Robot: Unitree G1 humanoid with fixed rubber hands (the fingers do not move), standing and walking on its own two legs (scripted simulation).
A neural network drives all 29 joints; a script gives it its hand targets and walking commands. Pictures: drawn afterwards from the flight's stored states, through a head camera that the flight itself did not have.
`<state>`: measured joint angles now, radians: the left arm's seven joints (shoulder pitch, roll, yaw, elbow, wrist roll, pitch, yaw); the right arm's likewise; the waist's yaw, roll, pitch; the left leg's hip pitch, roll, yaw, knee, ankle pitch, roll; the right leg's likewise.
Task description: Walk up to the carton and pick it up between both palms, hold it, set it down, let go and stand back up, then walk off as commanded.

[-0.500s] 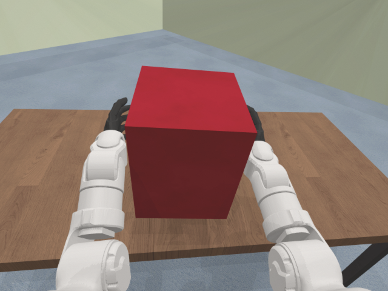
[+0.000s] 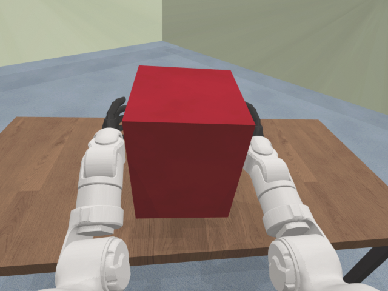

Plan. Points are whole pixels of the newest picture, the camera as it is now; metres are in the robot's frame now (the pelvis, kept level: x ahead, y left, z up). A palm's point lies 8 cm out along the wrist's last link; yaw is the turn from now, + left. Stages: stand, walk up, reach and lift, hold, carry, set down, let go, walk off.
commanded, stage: hold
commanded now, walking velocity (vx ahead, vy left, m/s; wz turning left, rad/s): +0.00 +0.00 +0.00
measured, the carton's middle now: (184, 142) +0.37 +0.03 +0.17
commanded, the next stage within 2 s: none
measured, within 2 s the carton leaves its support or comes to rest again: neither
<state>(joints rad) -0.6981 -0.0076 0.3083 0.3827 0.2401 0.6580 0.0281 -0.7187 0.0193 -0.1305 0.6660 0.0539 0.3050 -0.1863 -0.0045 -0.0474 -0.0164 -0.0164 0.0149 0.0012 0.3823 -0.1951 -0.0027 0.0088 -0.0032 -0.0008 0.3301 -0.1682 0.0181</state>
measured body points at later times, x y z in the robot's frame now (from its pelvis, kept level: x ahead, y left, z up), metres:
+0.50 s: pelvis +0.00 +0.00 +0.00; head -0.08 +0.03 +0.44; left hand +0.37 +0.18 +0.20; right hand +0.38 -0.12 +0.21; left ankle +0.02 +0.12 -0.75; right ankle +0.02 -0.13 -0.75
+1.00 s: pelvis +0.00 +0.00 +0.00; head -0.08 +0.02 +0.44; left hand +0.37 +0.18 +0.20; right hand +0.38 -0.12 +0.21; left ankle +0.02 +0.12 -0.75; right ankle +0.02 -0.13 -0.75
